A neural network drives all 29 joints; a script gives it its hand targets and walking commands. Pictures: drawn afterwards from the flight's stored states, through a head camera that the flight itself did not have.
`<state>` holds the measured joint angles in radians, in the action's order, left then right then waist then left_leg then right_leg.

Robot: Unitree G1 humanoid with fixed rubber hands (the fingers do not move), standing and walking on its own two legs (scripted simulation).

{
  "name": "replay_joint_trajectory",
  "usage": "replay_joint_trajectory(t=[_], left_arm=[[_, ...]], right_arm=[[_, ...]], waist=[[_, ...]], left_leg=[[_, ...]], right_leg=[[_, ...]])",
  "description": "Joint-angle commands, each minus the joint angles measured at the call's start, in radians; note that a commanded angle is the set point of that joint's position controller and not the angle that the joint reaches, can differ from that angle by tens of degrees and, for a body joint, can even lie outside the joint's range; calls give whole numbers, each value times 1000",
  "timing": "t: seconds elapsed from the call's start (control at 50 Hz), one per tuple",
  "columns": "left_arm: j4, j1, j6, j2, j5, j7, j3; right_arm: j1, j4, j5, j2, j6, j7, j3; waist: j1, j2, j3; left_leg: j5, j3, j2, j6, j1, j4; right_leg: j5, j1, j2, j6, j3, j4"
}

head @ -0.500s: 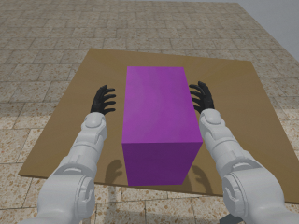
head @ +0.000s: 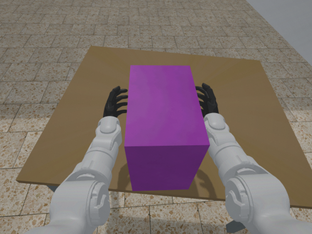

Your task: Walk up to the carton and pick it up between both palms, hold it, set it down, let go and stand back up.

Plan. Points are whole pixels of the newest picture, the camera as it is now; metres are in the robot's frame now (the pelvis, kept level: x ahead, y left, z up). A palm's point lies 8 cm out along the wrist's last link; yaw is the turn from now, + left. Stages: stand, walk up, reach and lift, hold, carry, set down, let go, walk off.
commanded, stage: reach and lift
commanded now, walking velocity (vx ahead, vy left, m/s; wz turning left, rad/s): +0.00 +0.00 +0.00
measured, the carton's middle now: (160, 129) +0.42 +0.04 +0.03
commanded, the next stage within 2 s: none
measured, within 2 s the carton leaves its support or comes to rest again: neither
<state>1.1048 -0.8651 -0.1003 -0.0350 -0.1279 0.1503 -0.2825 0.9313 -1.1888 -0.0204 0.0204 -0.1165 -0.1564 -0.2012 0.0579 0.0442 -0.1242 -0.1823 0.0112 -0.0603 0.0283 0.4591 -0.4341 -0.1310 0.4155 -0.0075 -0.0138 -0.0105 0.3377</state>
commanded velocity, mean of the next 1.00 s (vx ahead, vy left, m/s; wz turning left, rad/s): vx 0.00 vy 0.00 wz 0.00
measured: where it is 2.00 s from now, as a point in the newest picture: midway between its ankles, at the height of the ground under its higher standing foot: outside the picture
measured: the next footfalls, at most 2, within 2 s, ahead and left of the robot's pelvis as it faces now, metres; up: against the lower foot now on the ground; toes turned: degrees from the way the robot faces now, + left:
none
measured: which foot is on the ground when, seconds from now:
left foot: down 0.00-1.00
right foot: down 0.00-1.00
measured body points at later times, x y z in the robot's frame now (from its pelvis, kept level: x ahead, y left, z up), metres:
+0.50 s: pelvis +0.02 +0.00 +0.01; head +0.05 +0.03 +0.46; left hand +0.41 +0.18 +0.07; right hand +0.43 -0.08 +0.08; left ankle +0.01 +0.13 -0.74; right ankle +0.01 -0.13 -0.74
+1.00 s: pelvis +0.02 +0.00 +0.01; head +0.06 +0.03 +0.46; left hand +0.41 +0.18 +0.07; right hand +0.43 -0.08 +0.08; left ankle +0.01 +0.13 -0.74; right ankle +0.01 -0.13 -0.74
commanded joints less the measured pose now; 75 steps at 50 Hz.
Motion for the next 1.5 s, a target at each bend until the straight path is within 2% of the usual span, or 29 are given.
replay_joint_trajectory(t=[0.0,0.06,0.12,0.18,0.22,0.26,0.32,0.42,0.52,0.66,0.88,1.18,1.36,1.48], left_arm=[[-197,-448,-29,12,-68,-13,-24],[-233,-455,-30,74,-115,-31,-58],[-226,-432,-18,181,-199,-71,-117],[-230,-428,-1,496,-322,-180,-125],[-197,-351,14,555,-361,-230,-120],[-215,-317,31,555,-378,-238,-118],[-248,-292,50,578,-373,-237,-90],[-293,-265,68,613,-366,-236,-49],[-298,-254,84,615,-358,-244,-29],[-300,-254,83,617,-354,-250,-24],[-300,-263,81,611,-353,-255,-45],[-314,-274,83,617,-354,-244,-35],[-296,-279,82,605,-351,-242,-48],[-309,-284,84,603,-351,-239,-47]], right_arm=[[388,176,64,-10,-32,9,-23],[390,218,125,-92,-39,31,-59],[371,243,243,-219,-42,68,-115],[361,301,442,-584,-48,167,-143],[287,296,526,-644,-56,212,-169],[251,300,549,-648,-60,229,-174],[245,306,539,-651,-83,232,-154],[232,282,509,-653,-121,225,-113],[234,306,482,-659,-134,217,-75],[242,326,484,-671,-138,209,-73],[231,314,479,-684,-143,202,-62],[240,294,472,-669,-152,199,-67],[253,294,468,-666,-158,192,-71],[259,284,468,-657,-158,190,-73]], waist=[[30,-57,-489],[30,-53,-490],[35,-26,-458],[20,-30,-450],[22,-30,-400],[21,-31,-365],[17,-23,-304],[11,-57,-252],[17,-55,-243],[24,-39,-270],[28,-20,-246],[24,-49,-263],[23,-30,-252],[21,-40,-257]], left_leg=[[384,86,70,36,-265,-9],[376,100,76,30,-264,5],[360,115,82,17,-264,33],[380,139,94,19,-291,70],[382,157,94,19,-289,79],[397,158,85,20,-291,90],[449,155,75,20,-338,92],[504,148,68,28,-386,89],[444,159,75,16,-339,107],[388,170,73,3,-306,128],[371,173,71,-5,-309,139],[391,169,65,-2,-340,134],[357,169,68,-11,-327,142],[362,166,66,-8,-336,145]], right_leg=[[157,-257,-40,-2,-29,-6],[173,-293,-32,0,-34,-10],[173,-332,-27,-2,-38,-21],[258,-421,-22,-4,-51,-26],[335,-494,-18,-10,-66,-5],[340,-524,-22,-11,-77,1],[318,-504,-32,-11,-89,-14],[289,-469,-41,-8,-96,-43],[300,-501,-28,-14,-90,-51],[294,-522,-19,-25,-84,-44],[285,-507,-13,-25,-86,-50],[250,-459,-22,-15,-94,-64],[269,-469,-16,-17,-86,-64],[249,-460,-22,-13,-92,-70]])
